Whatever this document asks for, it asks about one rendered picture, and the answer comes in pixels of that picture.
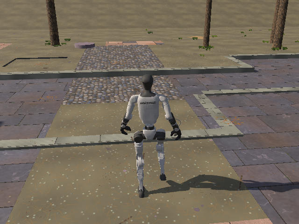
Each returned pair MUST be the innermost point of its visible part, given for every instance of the right robot hand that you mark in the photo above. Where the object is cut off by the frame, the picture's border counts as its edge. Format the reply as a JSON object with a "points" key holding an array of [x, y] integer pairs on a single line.
{"points": [[176, 133]]}

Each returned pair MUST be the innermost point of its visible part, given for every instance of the left robot shin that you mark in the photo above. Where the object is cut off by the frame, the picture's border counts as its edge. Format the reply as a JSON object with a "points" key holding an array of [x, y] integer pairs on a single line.
{"points": [[140, 176]]}

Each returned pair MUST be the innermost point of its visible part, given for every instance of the right robot forearm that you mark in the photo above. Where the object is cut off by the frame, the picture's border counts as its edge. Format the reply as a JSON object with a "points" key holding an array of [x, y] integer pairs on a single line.
{"points": [[173, 123]]}

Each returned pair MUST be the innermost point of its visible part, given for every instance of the robot left upper arm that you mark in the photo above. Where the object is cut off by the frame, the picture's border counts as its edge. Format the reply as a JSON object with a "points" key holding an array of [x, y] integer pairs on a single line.
{"points": [[130, 106]]}

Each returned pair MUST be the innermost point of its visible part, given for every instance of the robot right upper arm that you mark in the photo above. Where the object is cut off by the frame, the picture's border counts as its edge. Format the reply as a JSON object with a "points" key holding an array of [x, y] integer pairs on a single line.
{"points": [[162, 98]]}

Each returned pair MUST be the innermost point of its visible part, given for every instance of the humanoid robot head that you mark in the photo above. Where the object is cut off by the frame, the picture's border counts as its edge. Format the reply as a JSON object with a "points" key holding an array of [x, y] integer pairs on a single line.
{"points": [[147, 81]]}

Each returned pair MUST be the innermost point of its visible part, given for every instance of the left robot hand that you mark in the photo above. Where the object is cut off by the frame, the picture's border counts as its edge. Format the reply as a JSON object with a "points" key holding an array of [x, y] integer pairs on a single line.
{"points": [[126, 128]]}

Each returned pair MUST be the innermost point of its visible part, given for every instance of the left robot forearm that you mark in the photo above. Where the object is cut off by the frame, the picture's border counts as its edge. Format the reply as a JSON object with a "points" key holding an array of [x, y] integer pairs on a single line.
{"points": [[124, 121]]}

